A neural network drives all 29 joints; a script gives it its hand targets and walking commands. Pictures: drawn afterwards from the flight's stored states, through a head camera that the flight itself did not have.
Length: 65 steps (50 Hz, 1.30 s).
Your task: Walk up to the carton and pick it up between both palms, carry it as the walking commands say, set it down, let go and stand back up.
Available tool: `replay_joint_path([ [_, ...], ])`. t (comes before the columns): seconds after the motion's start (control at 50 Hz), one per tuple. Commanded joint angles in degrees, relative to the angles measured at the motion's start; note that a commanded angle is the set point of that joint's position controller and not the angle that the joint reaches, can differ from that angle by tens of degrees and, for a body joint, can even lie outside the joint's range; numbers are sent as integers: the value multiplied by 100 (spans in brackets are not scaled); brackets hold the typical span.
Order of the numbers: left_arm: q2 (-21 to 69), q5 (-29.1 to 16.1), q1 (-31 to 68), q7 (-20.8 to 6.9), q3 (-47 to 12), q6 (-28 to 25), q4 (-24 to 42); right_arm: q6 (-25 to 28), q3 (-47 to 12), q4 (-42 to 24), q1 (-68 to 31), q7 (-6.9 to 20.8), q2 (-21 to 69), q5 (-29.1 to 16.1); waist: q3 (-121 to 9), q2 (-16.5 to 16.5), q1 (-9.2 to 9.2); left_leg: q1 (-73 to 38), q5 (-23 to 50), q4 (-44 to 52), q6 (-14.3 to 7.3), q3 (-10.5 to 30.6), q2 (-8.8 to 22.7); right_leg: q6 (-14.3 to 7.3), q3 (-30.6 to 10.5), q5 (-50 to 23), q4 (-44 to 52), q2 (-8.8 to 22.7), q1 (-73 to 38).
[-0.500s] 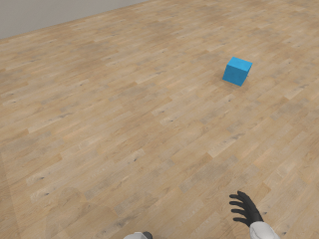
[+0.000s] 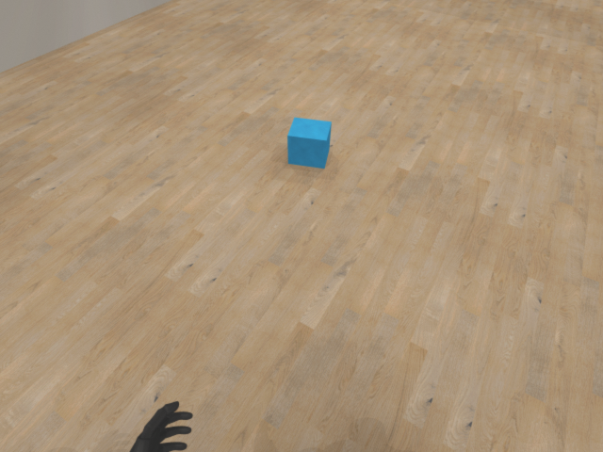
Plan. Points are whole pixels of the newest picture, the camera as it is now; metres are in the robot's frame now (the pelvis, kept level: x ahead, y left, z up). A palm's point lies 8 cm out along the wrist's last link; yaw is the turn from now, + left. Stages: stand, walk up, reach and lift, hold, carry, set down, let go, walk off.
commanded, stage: walk up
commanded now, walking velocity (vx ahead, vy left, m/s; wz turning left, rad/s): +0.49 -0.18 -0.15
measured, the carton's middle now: (309, 143) +1.60 -0.17 -0.68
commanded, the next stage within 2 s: none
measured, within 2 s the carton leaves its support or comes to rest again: neither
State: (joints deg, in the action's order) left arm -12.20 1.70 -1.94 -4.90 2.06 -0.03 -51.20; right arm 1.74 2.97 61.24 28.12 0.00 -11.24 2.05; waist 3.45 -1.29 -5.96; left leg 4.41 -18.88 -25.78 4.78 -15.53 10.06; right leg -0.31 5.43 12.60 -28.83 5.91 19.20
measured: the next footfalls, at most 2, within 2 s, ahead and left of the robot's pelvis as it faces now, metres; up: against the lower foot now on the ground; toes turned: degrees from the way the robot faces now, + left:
left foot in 0.34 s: +0.29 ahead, +0.09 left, +0.00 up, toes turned +9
right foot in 0.76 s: +0.49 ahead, -0.21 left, +0.00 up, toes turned -10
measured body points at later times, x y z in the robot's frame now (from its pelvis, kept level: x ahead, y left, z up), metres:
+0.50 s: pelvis +0.23 -0.01 +0.00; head +0.25 +0.03 +0.45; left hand +0.21 +0.24 -0.17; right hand +0.33 -0.27 -0.12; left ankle +0.25 +0.09 -0.73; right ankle +0.14 -0.15 -0.64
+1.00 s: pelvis +0.45 -0.07 +0.00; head +0.47 -0.07 +0.45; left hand +0.50 +0.18 -0.15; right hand +0.52 -0.32 -0.15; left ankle +0.50 +0.05 -0.71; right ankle +0.45 -0.21 -0.73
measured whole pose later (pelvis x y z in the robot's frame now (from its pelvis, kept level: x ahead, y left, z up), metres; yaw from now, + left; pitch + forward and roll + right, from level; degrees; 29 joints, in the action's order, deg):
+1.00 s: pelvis +0.45 -0.07 +0.00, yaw -1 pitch -1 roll -3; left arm -10.5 1.7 -13.7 -0.7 3.0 -3.7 -58.9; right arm 2.0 2.3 57.1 10.5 2.1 -13.1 1.1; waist 3.4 4.0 0.1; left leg 25.6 -19.8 -48.0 2.3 -5.0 8.7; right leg 0.8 8.9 14.1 -27.2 1.8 11.6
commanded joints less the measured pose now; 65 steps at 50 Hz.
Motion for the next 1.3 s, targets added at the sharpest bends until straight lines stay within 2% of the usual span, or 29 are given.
replay_joint_path([
  [0.0, -1108, 74, -2529, 253, 344, -188, -592, 94, 48, -743, -658, 48, -758, 13, -1050, -1234, 1547, 2791, -665, -2761, -484, 317, -197, -589, -1323, 1055, 1038, 834, -3303],
  [0.02, -1514, 2, -2828, 346, 399, -195, -559, 142, -19, -1126, -991, 37, -456, 14, -1226, -1954, 1632, 3902, -1389, -3991, -372, 891, -391, -1158, -2955, 1164, 1494, 1850, -3525],
  [0.04, -1401, 17, -2631, 367, 365, -223, -488, 197, 3, -1148, -1184, 14, -592, -26, -1128, -1306, 1465, 4100, -1186, -4572, -408, 1278, -173, -1313, -2996, 1087, 1541, 1973, -3309],
  [0.1, -771, -44, -1453, 428, 300, -329, -255, 171, 10, -922, -1075, 71, -681, -18, -258, -640, 803, 3605, -318, -3888, -292, 1434, 186, -1044, -1811, -308, 1576, 1367, -1995],
  [0.14, -726, -31, -1479, 452, 289, -484, -316, 80, -17, -859, -1169, 146, -474, -12, -270, -541, 709, 3242, -186, -3691, -167, 1399, 102, -1097, -1670, -1222, 1707, 1416, -1644],
  [0.26, -731, -6, -1586, 459, 293, -489, -576, 44, 0, -1123, -2123, 237, -482, -89, 123, -882, 653, 1999, 467, -1398, -242, 1083, -166, -869, -1108, -458, 1825, 895, -934],
  [0.32, -751, -47, -1572, 435, 287, -408, -665, 95, 103, -790, -1325, 132, -692, -97, -173, -299, 155, 211, 971, -502, -330, 699, -440, -627, -652, -747, 627, 370, -360],
  [0.34, -587, -23, -1498, 402, 290, -393, -624, 92, 339, -383, -129, -1, -1275, -23, -677, 526, -381, -1286, 698, -482, -528, 1055, -120, -429, -220, -691, -1071, -178, 520],
  [0.36, -352, -109, -1634, 364, 306, -393, -368, 105, 536, -305, 648, -135, -2149, 88, -1217, 2397, -572, -2103, 180, 822, -1116, 4029, 1882, -72, -78, 1530, -2977, -786, 1859],
  [0.38, -490, -34, -1796, 372, 310, -349, -359, 75, 424, -409, 373, -174, -2037, 55, -1206, 1764, -272, -1761, -254, 1373, -1269, 5202, 2275, -64, -818, 1552, -4045, -540, 2033],
  [0.42, -472, -18, -1703, 362, 250, -321, -470, 91, 218, -614, -866, -110, -1338, 24, -247, 986, 308, -460, -240, 1338, -1388, 3820, 1769, -102, -996, 695, -4382, -60, 2029],
  [0.48, -359, 0, -1637, 264, 189, -185, -501, 254, 99, -633, -1221, -59, -870, -68, 83, 1111, 569, 191, 1254, 1333, -1223, 2274, 1101, 67, -734, 83, -3867, 178, 1636],
  [0.54, -237, 11, -1209, 183, 120, -73, -380, 331, 99, -458, -903, -41, -904, -117, 240, 989, 547, 272, 2100, 1316, -1155, 1700, 1024, 195, -556, 60, -2826, 229, 1451],
  [0.66, -252, -60, -509, 72, 96, -126, -116, 298, 160, -330, -795, 4, -1129, -54, 335, 1326, 510, 894, 966, 1642, -1019, 1313, 792, 161, -6, -255, -750, -1, 93],
  [0.7, -389, -58, -682, 144, 109, -268, -158, 265, 109, -229, -838, 63, -988, -53, 55, 1399, 696, 1030, 509, 1069, -914, 916, 364, 89, 148, -453, -276, -94, -703],
  [0.72, -610, -39, -1181, 212, 198, -329, -366, 253, 72, -212, -803, 91, -879, -31, -284, 837, 964, 1395, 716, 215, -816, 821, 136, -71, 216, -419, -128, -139, -1595],
  [0.74, -1052, 24, -2148, 316, 347, -393, -699, 273, 24, -314, -858, 107, -713, 3, -860, -252, 1379, 2121, 755, -1499, -672, 647, -160, -312, -474, 131, 102, 338, -2743],
  [0.76, -1508, 104, -3105, 419, 440, -437, -921, 310, -38, -597, -1164, 96, -391, -28, -1345, -1710, 1716, 3080, -815, -3260, -539, 828, -541, -598, -2211, 1370, 1002, 1543, -3364],
  [0.78, -1663, 25, -2974, 464, 393, -405, -889, 321, -39, -773, -1201, 83, -455, -64, -1522, -1798, 1522, 3628, -1105, -4344, -542, 1274, -528, -1084, -3442, 1637, 1667, 2232, -3299],
  [0.84, -977, -21, -1671, 475, 321, -412, -522, 303, -19, -556, -1289, 94, -598, -100, -494, -842, 969, 3546, -346, -4460, -423, 1488, 39, -1084, -2252, 1036, 1764, 1768, -1899],
  [0.92, -779, -17, -1139, 470, 309, -477, -451, 61, -42, -551, -1235, 216, -340, -74, -188, -879, 617, 2341, -202, -2660, -231, 1348, 114, -850, -1087, 216, 1843, 1310, -636],
  [0.98, -885, -2, -1085, 445, 310, -438, -501, 39, -38, -649, -1475, 235, -341, -119, -100, -1090, 540, 1462, 123, -1450, -208, 998, -152, -766, -764, 666, 1885, 963, -252],
  [1.04, -898, 1, -1033, 403, 305, -344, -525, 113, 86, -385, -759, 152, -573, -105, -136, -281, 103, 2, 738, -615, -137, 616, -422, -582, -679, 1314, 1044, 507, 474],
  [1.06, -717, -5, -889, 390, 266, -342, -408, 142, 194, -143, -2, 93, -898, -32, -364, 574, -255, -828, 41, -301, -372, 1119, -87, -417, -416, 1477, -223, 106, 1088],
  [1.08, -346, -114, -611, 367, 200, -366, -65, 164, 324, -145, 435, 30, -1564, 75, -263, 2552, -529, -1083, -1787, 1336, -941, 3462, 1489, -44, 234, 1496, -2301, -485, 2185],
  [1.1, -354, 6, -569, 361, 189, -372, 40, 155, 285, -218, 551, -17, -1604, 69, -56, 2174, -452, -1012, -2309, 1991, -1260, 4668, 1960, -8, -311, 1497, -3319, -355, 2576],
  [1.14, -437, -5, -708, 330, 212, -399, -83, 197, 173, -403, -408, 3, -1200, 49, 245, 1084, 125, -367, -1618, 1866, -1336, 3739, 1698, -35, -722, 600, -3823, 83, 2523],
  [1.18, -390, -46, -959, 275, 151, -377, -227, 320, 85, -493, -909, 30, -834, 11, 229, 1016, 438, -112, -145, 1705, -1210, 2560, 1128, 40, -633, -49, -3498, 262, 2135],
  [1.28, -163, -29, -433, 170, 30, -239, -81, 407, 44, -264, -760, 41, -719, -58, 442, 1025, 445, 236, 1279, 1687, -1104, 1325, 800, 165, -291, -178, -1683, 186, 1264],
])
